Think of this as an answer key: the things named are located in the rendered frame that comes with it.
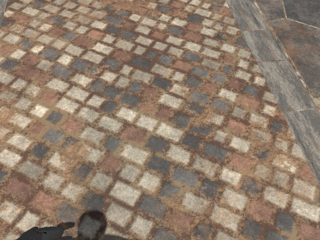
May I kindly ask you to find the robot left hand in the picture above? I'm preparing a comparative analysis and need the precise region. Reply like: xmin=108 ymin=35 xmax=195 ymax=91
xmin=16 ymin=226 xmax=64 ymax=240

